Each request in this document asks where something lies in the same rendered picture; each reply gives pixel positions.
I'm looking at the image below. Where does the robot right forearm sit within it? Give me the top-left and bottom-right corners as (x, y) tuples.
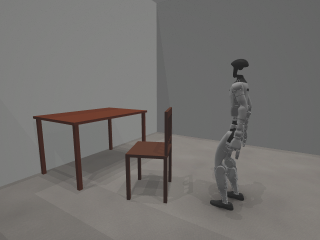
(244, 109), (251, 131)

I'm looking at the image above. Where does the left robot foot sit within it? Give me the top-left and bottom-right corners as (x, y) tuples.
(210, 199), (234, 211)

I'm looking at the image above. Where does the chair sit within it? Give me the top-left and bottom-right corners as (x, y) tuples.
(125, 107), (172, 204)

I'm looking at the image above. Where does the left robot thigh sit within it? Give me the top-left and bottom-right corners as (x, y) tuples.
(214, 129), (236, 173)

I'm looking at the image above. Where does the robot left hand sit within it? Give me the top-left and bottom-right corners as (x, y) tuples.
(228, 138), (242, 159)

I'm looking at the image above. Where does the robot right hand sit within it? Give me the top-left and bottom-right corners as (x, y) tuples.
(240, 130), (248, 147)

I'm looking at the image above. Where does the robot left forearm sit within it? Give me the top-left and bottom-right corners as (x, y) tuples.
(233, 106), (247, 139)

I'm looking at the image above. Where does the right robot upper arm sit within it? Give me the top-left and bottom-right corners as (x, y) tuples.
(247, 95), (252, 110)

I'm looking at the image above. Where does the table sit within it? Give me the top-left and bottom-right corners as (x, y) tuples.
(33, 107), (147, 191)

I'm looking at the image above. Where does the left robot upper arm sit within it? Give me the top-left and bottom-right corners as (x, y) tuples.
(231, 82), (249, 113)

